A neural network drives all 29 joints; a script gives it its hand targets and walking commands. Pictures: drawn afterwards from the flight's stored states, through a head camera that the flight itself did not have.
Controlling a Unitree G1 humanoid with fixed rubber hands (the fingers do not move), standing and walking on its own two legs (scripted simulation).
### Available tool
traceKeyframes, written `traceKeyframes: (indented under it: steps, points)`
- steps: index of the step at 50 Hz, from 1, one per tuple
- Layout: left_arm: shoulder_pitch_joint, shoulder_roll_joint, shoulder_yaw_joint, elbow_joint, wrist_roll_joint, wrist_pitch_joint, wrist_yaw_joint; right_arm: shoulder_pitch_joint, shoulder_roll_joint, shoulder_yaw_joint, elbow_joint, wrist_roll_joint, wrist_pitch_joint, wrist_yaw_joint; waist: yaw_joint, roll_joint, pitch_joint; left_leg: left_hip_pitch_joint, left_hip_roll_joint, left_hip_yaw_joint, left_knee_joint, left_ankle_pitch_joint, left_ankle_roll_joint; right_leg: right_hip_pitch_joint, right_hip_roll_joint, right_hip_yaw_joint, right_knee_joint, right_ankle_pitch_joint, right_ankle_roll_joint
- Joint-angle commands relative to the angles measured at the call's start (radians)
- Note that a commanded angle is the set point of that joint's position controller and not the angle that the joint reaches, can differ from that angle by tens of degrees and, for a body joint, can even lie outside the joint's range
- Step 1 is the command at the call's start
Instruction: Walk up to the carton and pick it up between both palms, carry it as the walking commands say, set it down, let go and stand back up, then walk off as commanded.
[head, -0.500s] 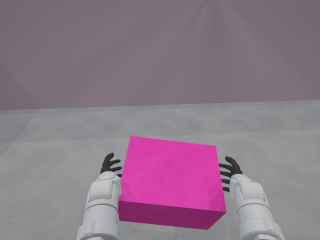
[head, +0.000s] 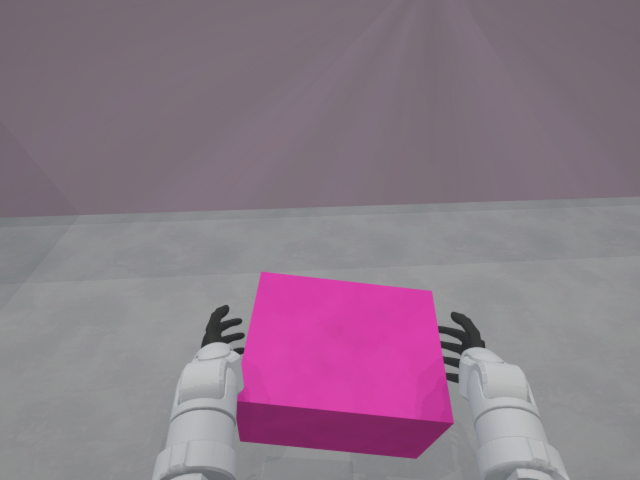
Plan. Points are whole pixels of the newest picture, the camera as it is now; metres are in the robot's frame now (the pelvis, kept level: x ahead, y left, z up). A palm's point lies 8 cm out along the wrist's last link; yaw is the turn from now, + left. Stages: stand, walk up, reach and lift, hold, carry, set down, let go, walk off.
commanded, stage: hold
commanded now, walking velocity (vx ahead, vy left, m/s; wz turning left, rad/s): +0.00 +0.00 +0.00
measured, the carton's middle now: (338, 364) +0.33 +0.00 -0.02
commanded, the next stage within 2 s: carry in 0.50 s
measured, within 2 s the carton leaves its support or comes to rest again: neither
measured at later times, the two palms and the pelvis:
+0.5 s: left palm (216, 358) +0.29 +0.16 +0.05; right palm (472, 363) +0.29 -0.18 +0.04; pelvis +0.00 +0.00 +0.00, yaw +0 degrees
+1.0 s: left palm (196, 347) +0.26 +0.17 +0.11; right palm (485, 354) +0.26 -0.17 +0.10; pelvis -0.02 +0.00 -0.02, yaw +0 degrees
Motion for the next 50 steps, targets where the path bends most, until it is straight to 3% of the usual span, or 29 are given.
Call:
traceKeyframes:
  steps: [1,24,25,26,28,32,35,38,41,46,50]
  points:
    - [-0.660,-0.950,-0.512,-0.089,-0.249,0.001,-0.603,-0.781,1.025,0.628,-0.188,0.264,-0.011,0.470,-0.002,-0.009,-0.283,0.292,-0.072,-0.014,-0.058,0.155,-0.010,0.183,0.046,-0.010,-0.069,0.139,0.018]
    - [-0.680,-0.951,-0.508,-0.087,-0.246,-0.010,-0.609,-0.811,1.029,0.642,-0.200,0.266,-0.018,0.469,0.005,-0.006,-0.276,0.278,-0.076,-0.011,-0.057,0.134,-0.004,0.176,0.042,-0.006,-0.068,0.105,0.019]
    - [-0.751,-0.940,-0.614,-0.173,-0.282,-0.044,-0.586,-0.851,0.965,0.672,-0.275,0.267,-0.042,0.437,-0.026,0.036,-0.384,0.287,0.203,-0.068,0.176,0.569,-0.003,0.193,-0.162,0.020,0.175,0.473,-0.006]
    - [-0.749,-0.941,-0.623,-0.167,-0.280,-0.046,-0.575,-0.813,0.988,0.677,-0.259,0.261,-0.038,0.428,-0.019,0.026,-0.378,0.221,0.196,-0.075,0.225,0.610,0.008,0.176,-0.154,0.031,0.191,0.524,-0.011]
    - [-0.747,-0.958,-0.625,-0.174,-0.295,-0.027,-0.564,-0.836,1.000,0.706,-0.276,0.269,-0.015,0.419,-0.011,0.002,-0.297,0.083,0.172,-0.075,0.212,0.390,0.004,0.152,-0.152,0.045,0.177,0.474,-0.016]
    - [-0.748,-0.964,-0.645,-0.257,-0.304,0.036,-0.538,-0.847,1.009,0.724,-0.345,0.281,0.044,0.393,-0.017,0.004,-0.115,-0.068,0.134,-0.110,0.094,-0.119,0.008,0.015,-0.140,0.111,0.084,0.012,-0.031]
    - [-0.770,-0.991,-0.669,-0.319,-0.318,0.099,-0.519,-0.879,1.040,0.735,-0.385,0.302,0.100,0.372,-0.018,0.013,-0.052,-0.099,0.134,-0.145,0.037,-0.319,0.027,-0.069,-0.111,0.110,0.036,-0.261,-0.029]
    - [-0.742,-1.010,-0.686,-0.374,-0.330,0.168,-0.496,-0.883,1.051,0.757,-0.442,0.329,0.162,0.351,-0.017,0.025,-0.054,-0.109,0.129,-0.150,0.029,-0.364,0.038,-0.078,-0.103,0.102,0.025,-0.304,-0.027]
    - [-0.683,-1.017,-0.690,-0.441,-0.355,0.233,-0.465,-0.795,1.049,0.781,-0.513,0.351,0.227,0.322,-0.016,0.020,-0.050,-0.097,0.116,-0.133,0.045,-0.319,0.042,-0.083,-0.108,0.104,0.013,-0.284,-0.029]
    - [-0.619,-1.048,-0.742,-0.613,-0.422,0.357,-0.404,-0.739,1.079,0.842,-0.706,0.422,0.351,0.266,-0.017,0.035,-0.091,-0.043,0.145,-0.120,0.104,-0.019,0.041,-0.023,-0.130,0.069,0.094,0.042,-0.012]
    - [-0.525,-1.006,-0.743,-0.670,-0.433,0.465,-0.359,-0.657,1.047,0.857,-0.781,0.450,0.462,0.226,-0.019,0.033,-0.083,-0.046,0.140,-0.123,0.126,0.029,0.047,-0.028,-0.131,0.062,0.117,0.085,-0.010]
